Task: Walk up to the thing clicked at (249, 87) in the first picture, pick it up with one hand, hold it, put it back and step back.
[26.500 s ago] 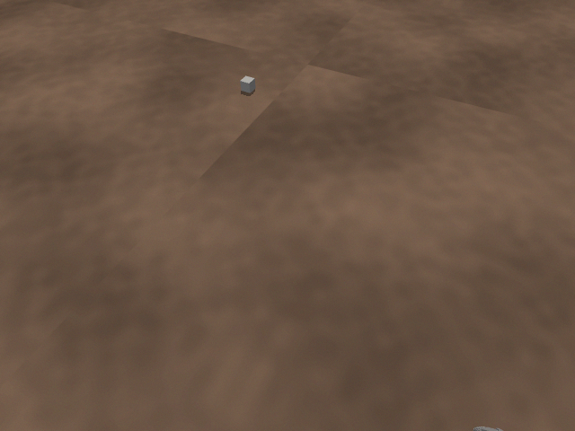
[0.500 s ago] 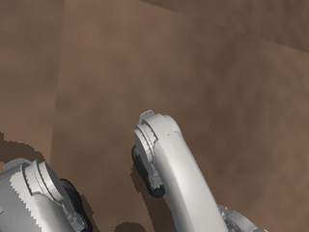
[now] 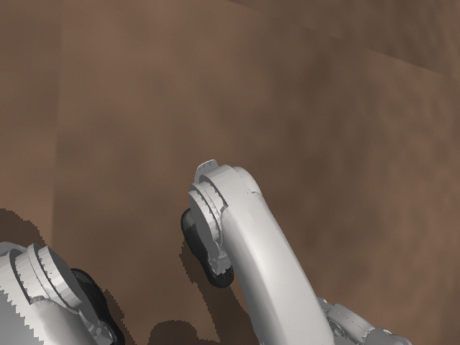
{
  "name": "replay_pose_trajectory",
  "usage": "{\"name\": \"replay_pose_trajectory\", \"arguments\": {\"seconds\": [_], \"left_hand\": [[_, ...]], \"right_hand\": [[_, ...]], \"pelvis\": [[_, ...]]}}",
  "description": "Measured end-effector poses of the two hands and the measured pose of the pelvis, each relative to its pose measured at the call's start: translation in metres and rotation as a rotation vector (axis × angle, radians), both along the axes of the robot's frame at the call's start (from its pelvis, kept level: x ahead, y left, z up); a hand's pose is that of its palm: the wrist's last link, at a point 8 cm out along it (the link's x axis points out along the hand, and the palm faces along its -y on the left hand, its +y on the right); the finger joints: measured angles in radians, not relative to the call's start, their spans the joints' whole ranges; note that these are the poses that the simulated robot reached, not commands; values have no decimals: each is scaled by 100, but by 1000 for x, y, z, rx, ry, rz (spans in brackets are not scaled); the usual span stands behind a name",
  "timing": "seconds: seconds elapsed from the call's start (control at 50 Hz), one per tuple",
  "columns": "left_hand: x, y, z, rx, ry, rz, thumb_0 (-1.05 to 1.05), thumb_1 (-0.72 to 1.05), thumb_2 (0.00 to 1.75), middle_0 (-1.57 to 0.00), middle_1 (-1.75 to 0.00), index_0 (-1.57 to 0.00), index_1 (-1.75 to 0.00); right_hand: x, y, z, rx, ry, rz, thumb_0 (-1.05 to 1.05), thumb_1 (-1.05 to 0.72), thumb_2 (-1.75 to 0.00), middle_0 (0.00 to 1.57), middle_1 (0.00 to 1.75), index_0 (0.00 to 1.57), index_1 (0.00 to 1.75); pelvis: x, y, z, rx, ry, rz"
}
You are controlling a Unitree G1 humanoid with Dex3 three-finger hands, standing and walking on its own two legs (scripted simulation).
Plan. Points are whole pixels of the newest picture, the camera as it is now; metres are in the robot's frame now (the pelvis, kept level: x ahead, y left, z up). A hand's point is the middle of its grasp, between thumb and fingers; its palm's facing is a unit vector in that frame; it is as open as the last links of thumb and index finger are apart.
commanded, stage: rest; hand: left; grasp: from above
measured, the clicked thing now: out of the picture +0.43 +0.36 -0.28
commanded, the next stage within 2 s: open in 0.50 s
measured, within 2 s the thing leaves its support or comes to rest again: rests again in 0.12 s
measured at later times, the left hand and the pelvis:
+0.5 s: hand out of the picture +0.45 +0.34 -0.24, palm faces -0.10 -0.42 -0.90, open 6.8 cm; pelvis +0.00 +0.00 +0.00, yaw -1 degrees
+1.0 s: hand out of the picture +0.45 +0.34 -0.24, palm faces -0.10 -0.41 -0.91, open 10.0 cm; pelvis -0.01 +0.01 +0.01, yaw -2 degrees
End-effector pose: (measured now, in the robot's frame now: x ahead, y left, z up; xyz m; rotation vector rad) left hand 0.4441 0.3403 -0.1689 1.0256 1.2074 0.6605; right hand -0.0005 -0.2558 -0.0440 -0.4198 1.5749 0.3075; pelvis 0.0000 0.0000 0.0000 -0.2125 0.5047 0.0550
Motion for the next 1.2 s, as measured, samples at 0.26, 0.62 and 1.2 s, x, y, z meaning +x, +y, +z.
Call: {"name": "replay_pose_trajectory", "arguments": {"seconds": [0.26,0.62,1.2], "left_hand": [[3,0,-9,-9,-8,-5,-3,24,28,-71,-40,-109,-44],[4,3,-11,-4,-9,-12,-4,23,28,-72,-40,-110,-44],[6,9,-13,-1,-19,-30,0,-13,67,-43,-70,-43,-71]], "right_hand": [[-3,7,8,-6,-9,6,0,-92,-90,19,30,20,30],[-6,13,15,-8,-28,18,0,-92,-90,19,30,20,30],[-21,25,28,-22,-16,12,0,-92,-89,19,30,20,30]], "pelvis": [[-1,2,1,-14,-9,-7],[-3,4,3,-27,-23,-12],[-6,7,8,-48,-35,-13]]}}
